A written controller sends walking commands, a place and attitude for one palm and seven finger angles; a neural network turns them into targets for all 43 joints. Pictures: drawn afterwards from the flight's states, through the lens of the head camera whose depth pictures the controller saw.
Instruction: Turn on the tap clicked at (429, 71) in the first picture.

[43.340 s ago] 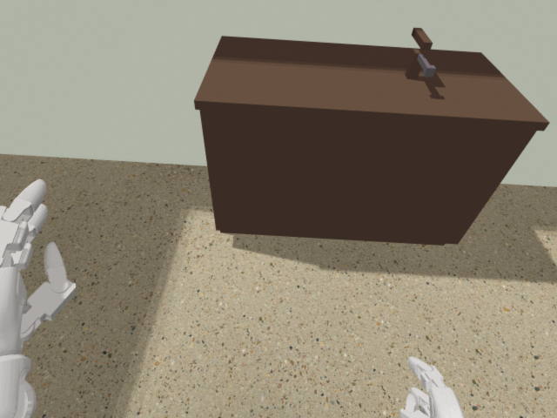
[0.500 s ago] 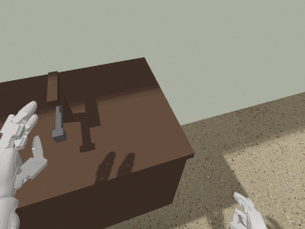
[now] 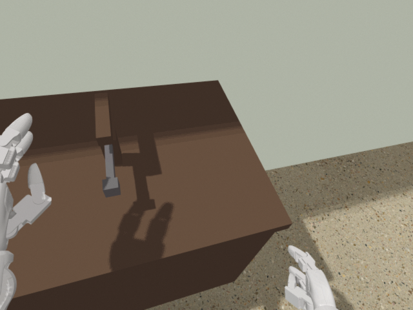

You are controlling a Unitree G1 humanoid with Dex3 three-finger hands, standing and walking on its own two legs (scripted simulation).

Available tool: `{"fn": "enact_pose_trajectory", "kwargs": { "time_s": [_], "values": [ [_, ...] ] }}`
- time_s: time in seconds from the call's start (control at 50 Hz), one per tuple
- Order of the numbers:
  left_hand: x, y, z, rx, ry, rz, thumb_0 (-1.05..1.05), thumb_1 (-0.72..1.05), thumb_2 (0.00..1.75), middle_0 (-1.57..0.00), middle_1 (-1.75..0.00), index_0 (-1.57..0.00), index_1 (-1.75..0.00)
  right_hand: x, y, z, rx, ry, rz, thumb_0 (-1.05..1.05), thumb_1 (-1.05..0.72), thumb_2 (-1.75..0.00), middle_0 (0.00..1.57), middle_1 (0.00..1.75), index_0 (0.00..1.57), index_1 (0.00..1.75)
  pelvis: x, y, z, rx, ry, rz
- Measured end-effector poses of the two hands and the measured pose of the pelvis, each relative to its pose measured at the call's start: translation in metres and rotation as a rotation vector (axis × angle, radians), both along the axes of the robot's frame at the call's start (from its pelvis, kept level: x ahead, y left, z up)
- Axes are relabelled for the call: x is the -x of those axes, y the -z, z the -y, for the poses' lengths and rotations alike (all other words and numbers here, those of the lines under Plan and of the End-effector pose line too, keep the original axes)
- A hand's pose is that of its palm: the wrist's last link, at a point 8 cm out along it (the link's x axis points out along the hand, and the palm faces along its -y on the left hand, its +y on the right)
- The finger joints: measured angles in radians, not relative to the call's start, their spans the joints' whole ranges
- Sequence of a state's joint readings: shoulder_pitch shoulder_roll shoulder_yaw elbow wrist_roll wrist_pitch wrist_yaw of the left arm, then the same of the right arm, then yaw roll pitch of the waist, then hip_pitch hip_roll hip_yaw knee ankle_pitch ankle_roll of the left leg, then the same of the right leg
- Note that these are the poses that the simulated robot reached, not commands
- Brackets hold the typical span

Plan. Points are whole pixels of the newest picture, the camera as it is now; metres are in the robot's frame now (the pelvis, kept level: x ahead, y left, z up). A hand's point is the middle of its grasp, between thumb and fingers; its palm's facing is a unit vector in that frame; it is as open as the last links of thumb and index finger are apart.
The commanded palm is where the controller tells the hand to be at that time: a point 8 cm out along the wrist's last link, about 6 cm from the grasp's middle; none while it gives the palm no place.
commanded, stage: come to a stop and stand still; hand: left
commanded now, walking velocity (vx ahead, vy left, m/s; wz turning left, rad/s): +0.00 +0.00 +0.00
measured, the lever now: (111, 187) +0.32 +0.22 +0.03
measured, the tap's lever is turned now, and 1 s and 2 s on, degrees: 0 0 0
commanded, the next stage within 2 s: look again from close up in 0.22 s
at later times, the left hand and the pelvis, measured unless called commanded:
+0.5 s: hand (55, 214) +0.20 +0.23 +0.16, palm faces +0.39 -0.85 -0.36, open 7.4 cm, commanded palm +0.14 +0.26 +0.17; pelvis -0.01 -0.02 +0.00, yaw +1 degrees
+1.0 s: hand (85, 202) +0.22 +0.20 +0.16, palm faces +0.36 -0.86 -0.36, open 7.4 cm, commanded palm +0.16 +0.23 +0.17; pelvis -0.01 -0.05 +0.00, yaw -1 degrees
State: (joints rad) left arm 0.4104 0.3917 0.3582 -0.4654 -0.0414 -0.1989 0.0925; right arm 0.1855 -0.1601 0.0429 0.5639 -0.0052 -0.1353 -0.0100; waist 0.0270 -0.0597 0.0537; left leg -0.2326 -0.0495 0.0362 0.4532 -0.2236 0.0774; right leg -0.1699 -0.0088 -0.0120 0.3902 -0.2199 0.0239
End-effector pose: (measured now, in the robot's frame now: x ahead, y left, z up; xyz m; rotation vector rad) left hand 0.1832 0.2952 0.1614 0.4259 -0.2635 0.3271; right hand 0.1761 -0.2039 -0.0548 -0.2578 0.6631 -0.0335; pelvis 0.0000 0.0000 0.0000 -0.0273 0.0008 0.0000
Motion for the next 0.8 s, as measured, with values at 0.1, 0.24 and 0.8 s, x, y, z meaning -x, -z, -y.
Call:
{"fn": "enact_pose_trajectory", "kwargs": {
  "time_s": [0.1, 0.24, 0.8],
  "values": [
    [0.004, -0.015, 0.000, -0.026, 0.004, 0.068, 0.01, 0.89, 0.90, -0.21, -0.30, -0.21, -0.30, 0.003, 0.003, 0.000, 0.012, -0.006, -0.018, 0.02, -0.90, -0.90, 0.20, 0.30, 0.20, 0.30, 0.001, 0.001, -0.004, -0.004, -0.002, 0.006],
    [0.009, -0.021, 0.005, -0.048, 0.006, 0.057, 0.01, 0.89, 0.90, -0.20, -0.30, -0.21, -0.30, 0.014, 0.009, 0.006, -0.017, 0.028, -0.031, 0.02, -0.90, -0.90, 0.20, 0.30, 0.20, 0.30, 0.004, 0.000, -0.002, -0.002, -0.002, 0.011],
    [0.012, -0.009, 0.042, 0.001, -0.017, -0.016, 0.01, 0.88, 0.90, -0.21, -0.30, -0.21, -0.30, 0.023, 0.009, 0.058, 0.001, 0.082, -0.031, 0.02, -0.91, -0.90, 0.20, 0.30, 0.20, 0.30, 0.008, -0.003, 0.034, -0.008, 0.003, 0.006]
  ]
}}
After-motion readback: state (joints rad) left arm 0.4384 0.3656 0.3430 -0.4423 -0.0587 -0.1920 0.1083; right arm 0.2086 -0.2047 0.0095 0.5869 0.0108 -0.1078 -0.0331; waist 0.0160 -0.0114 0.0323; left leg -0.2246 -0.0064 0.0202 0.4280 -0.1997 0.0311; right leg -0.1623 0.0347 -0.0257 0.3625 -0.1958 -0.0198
